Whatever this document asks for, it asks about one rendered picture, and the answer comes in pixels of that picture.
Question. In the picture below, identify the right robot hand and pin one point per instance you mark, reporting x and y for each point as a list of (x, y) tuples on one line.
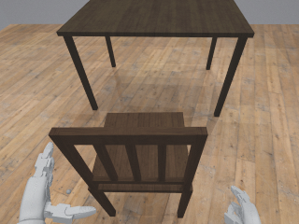
[(245, 214)]

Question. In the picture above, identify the left robot hand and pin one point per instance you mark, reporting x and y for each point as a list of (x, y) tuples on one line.
[(37, 190)]

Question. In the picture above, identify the chair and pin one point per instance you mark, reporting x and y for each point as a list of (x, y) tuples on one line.
[(141, 152)]

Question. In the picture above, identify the table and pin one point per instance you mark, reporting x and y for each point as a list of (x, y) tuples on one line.
[(159, 18)]

